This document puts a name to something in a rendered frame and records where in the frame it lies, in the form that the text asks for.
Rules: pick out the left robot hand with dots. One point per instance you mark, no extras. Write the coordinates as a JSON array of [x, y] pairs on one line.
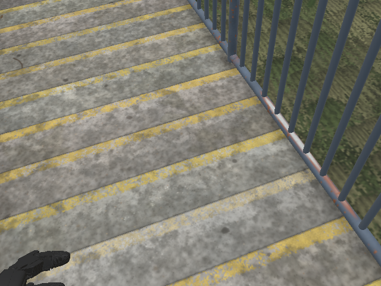
[[31, 265]]

